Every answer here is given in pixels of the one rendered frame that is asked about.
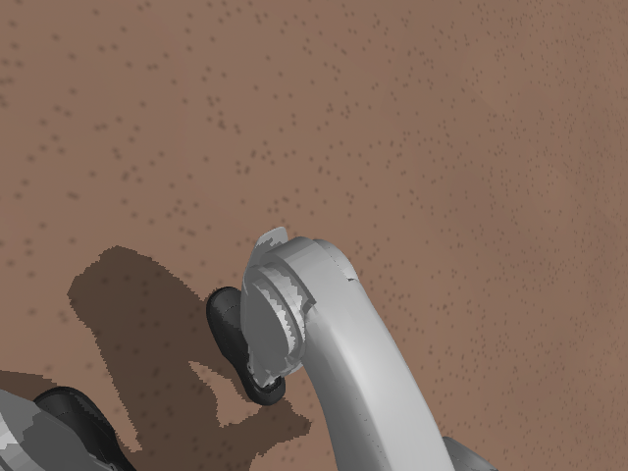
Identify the right robot hand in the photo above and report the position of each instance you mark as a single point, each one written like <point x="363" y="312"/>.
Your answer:
<point x="465" y="459"/>

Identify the left robot foot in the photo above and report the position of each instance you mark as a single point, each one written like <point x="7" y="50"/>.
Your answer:
<point x="77" y="411"/>

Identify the right robot foot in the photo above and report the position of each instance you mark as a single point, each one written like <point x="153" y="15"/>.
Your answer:
<point x="223" y="316"/>

